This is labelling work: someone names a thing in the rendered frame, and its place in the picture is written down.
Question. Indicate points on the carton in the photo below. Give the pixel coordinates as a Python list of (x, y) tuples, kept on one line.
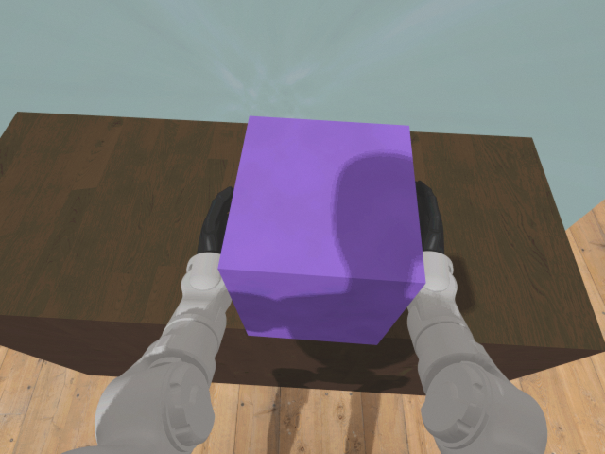
[(323, 239)]

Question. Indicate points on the robot right forearm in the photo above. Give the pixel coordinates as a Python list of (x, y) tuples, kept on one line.
[(439, 334)]

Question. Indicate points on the robot left forearm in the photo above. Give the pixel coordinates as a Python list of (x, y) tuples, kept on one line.
[(195, 330)]

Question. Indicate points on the pedestal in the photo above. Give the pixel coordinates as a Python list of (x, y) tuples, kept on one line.
[(99, 216)]

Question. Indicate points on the robot left upper arm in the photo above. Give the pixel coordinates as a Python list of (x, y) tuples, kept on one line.
[(161, 410)]

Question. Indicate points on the robot right upper arm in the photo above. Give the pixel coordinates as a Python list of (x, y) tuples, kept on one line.
[(470, 411)]

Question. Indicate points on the right robot hand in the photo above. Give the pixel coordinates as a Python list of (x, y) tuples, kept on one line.
[(430, 219)]

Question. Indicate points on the left robot hand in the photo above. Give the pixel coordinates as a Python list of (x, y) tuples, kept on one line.
[(214, 226)]

